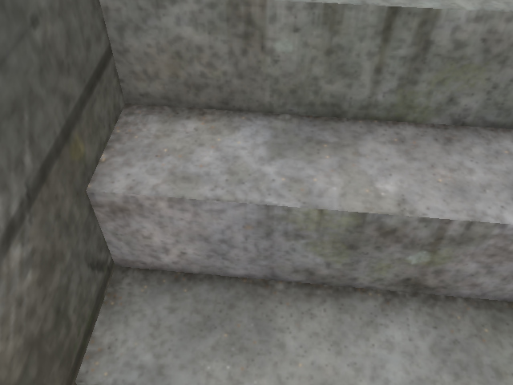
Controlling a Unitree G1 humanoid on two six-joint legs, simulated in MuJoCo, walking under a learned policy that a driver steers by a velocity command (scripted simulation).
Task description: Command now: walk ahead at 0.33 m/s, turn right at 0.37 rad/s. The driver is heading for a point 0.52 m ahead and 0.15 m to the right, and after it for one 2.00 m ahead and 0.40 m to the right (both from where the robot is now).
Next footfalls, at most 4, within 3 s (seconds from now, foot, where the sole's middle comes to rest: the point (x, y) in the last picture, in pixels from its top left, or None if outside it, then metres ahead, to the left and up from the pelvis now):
0.30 right None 0.15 -0.19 -0.55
0.84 left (259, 337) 0.44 0.00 -0.33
1.38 right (420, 348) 0.40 -0.28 -0.33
1.68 left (286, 191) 0.58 -0.05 -0.11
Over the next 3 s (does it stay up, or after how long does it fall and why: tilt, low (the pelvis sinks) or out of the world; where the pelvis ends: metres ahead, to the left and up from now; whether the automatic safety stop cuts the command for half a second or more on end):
stays up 0.51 -0.14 0.55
